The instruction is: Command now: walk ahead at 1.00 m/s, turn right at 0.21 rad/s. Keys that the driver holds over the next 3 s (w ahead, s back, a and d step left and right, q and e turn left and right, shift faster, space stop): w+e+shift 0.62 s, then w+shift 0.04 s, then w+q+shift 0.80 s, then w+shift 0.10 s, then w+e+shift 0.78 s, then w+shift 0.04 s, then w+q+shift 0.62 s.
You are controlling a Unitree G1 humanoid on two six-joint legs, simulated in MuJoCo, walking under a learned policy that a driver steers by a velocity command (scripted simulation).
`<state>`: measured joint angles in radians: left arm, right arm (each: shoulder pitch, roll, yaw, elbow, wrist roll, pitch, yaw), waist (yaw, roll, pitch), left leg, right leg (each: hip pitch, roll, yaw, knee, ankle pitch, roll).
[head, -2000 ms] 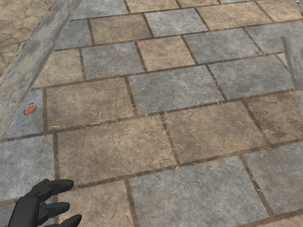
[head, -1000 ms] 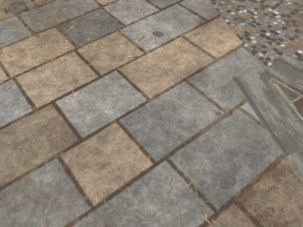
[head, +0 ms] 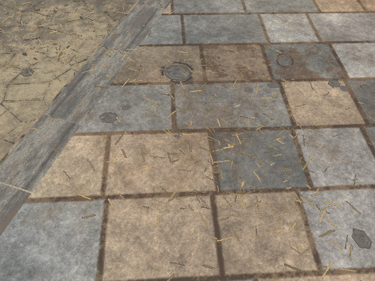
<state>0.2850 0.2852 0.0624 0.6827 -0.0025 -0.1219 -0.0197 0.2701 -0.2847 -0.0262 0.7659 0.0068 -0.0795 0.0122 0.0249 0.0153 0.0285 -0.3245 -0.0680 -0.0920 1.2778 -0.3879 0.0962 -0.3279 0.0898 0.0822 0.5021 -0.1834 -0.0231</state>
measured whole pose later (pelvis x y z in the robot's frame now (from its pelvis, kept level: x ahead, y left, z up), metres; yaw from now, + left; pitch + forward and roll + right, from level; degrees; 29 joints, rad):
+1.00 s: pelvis +0.80 -0.24 +0.00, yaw -28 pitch -2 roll -3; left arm 0.40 0.24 0.04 0.80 0.03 -0.12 -0.02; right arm 0.20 -0.29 -0.03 0.78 0.05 -0.05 0.01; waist 0.05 0.04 0.03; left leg -0.82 0.14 -0.09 0.99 0.08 0.03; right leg 0.07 0.10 -0.18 0.28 -0.33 -0.08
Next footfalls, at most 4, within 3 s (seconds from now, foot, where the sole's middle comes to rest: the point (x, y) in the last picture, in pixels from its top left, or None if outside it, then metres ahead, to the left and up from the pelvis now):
0.26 left None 0.42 0.14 -0.77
0.70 right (265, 222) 0.72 -0.27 -0.77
1.18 left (269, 132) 1.19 -0.34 -0.77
1.62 right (304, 83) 1.55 -0.57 -0.77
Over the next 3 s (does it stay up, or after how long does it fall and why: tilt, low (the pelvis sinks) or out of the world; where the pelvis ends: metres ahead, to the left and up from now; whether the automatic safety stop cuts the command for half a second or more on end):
stays up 2.51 -0.78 -0.03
